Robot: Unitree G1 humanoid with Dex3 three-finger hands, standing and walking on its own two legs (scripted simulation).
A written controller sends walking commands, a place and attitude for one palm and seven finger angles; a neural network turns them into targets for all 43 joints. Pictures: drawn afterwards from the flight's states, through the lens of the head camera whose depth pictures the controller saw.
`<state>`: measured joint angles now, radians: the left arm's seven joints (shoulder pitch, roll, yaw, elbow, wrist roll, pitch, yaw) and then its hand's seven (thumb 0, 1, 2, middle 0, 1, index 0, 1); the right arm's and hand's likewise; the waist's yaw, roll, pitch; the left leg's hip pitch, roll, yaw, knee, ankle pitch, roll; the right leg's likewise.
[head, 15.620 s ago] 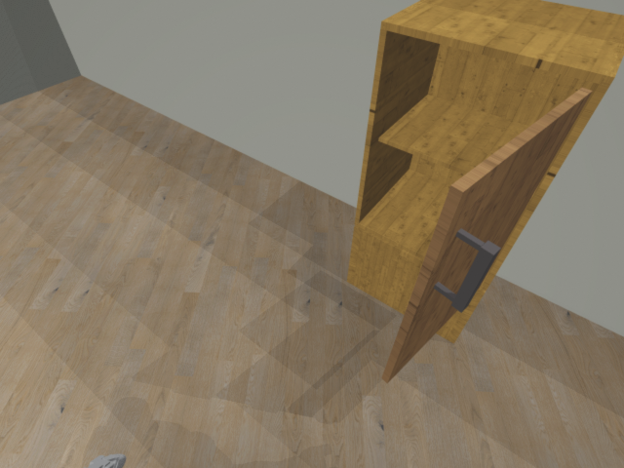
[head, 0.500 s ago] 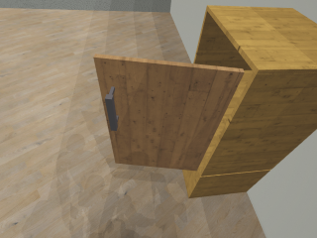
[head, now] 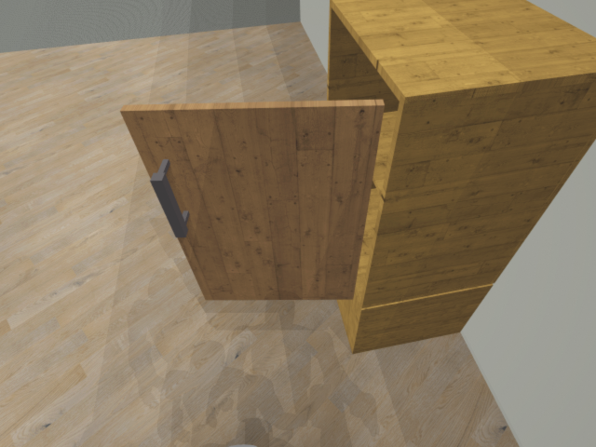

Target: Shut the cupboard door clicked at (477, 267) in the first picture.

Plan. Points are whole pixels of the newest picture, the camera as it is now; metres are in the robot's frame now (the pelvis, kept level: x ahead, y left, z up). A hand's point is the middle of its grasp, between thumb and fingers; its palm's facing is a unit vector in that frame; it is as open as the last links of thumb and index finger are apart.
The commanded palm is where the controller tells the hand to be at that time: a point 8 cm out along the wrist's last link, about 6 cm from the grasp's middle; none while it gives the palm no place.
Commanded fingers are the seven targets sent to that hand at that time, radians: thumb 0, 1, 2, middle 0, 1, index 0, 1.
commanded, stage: come to a stop and stand still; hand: left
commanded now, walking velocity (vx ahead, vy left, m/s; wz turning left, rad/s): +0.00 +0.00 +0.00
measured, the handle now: (173, 199) +0.52 +0.27 +0.01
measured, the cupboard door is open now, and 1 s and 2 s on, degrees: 79 79 79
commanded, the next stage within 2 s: look again from close up in 0.38 s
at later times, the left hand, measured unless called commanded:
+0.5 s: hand out of the picture -0.03 +0.15 -0.17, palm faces +0.05 -0.98 -0.17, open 7.4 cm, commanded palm none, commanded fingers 0.00 0.90 0.90 -0.20 -0.30 -0.20 -0.30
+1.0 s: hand out of the picture -0.01 +0.20 -0.17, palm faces +0.04 -0.98 -0.19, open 7.4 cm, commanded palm none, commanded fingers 0.00 0.90 0.90 -0.20 -0.30 -0.20 -0.30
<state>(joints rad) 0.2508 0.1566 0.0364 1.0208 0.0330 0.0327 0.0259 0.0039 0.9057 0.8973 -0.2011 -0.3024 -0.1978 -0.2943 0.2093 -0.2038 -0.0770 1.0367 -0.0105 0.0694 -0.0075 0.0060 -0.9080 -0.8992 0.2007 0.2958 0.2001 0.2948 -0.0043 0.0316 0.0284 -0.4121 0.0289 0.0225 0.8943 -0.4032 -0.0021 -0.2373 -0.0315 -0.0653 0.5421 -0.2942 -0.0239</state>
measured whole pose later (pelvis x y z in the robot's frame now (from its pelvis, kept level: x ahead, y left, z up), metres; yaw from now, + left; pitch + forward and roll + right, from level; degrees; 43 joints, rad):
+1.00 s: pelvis -0.04 +0.02 +0.00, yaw +0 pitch -3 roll +0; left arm 0.29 0.17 0.00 1.04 0.02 -0.01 0.04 0.00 0.91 0.90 -0.20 -0.30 -0.20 -0.29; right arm 0.29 -0.16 0.00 1.06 -0.01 0.00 -0.02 0.01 -0.92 -0.90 0.20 0.30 0.20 0.30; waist 0.00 -0.01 0.00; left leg -0.17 -0.01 0.05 0.49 -0.27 0.03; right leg -0.22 -0.04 -0.07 0.47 -0.20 0.01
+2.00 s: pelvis +0.10 +0.05 -0.01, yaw +3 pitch -2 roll +0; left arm 0.11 0.16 0.03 0.96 0.02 -0.03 0.05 0.01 0.92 0.90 -0.20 -0.30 -0.20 -0.29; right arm 0.33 -0.15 -0.04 1.11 0.00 0.03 -0.05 0.01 -0.90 -0.90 0.20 0.30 0.20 0.30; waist -0.05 0.04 0.12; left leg -0.27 -0.01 0.02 0.97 -0.59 0.00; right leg -0.33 -0.05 -0.13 0.57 -0.20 -0.03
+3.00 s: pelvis +0.06 +0.06 +0.00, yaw +0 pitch -2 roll +0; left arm 0.30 0.14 0.00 1.10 0.01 0.00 0.04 0.01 0.93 0.90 -0.20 -0.30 -0.20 -0.29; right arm 0.28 -0.11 0.00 1.16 -0.01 0.02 -0.03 0.01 -0.91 -0.90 0.20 0.30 0.20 0.29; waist -0.01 -0.02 0.04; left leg -0.23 0.05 0.05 0.46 -0.20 -0.01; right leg -0.09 -0.01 -0.04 0.43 -0.31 0.00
